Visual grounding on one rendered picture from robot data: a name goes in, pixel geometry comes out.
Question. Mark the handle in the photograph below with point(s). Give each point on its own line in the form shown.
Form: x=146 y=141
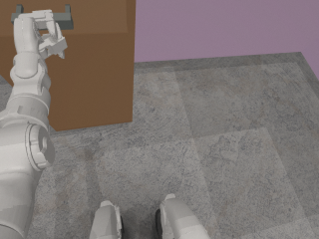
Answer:
x=64 y=19

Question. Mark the right robot shin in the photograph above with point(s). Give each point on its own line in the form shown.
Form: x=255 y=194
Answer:
x=167 y=231

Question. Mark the left robot upper arm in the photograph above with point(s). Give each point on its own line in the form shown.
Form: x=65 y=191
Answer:
x=25 y=151

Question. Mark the left robot hand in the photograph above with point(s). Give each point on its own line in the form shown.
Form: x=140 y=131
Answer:
x=27 y=37

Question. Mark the left robot forearm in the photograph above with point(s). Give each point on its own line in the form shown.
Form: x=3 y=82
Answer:
x=30 y=99

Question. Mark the left robot thigh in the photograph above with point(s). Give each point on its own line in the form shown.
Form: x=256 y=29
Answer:
x=107 y=223

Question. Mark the drawer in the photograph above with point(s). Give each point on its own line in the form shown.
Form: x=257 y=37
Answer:
x=89 y=16

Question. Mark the cabinet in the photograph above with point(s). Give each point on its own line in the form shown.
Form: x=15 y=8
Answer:
x=94 y=84

